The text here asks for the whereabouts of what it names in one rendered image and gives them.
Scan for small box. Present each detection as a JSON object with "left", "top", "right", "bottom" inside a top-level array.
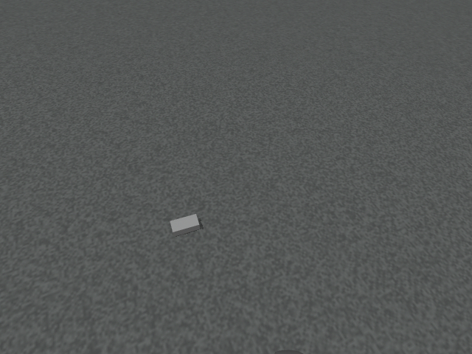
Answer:
[{"left": 170, "top": 214, "right": 200, "bottom": 237}]

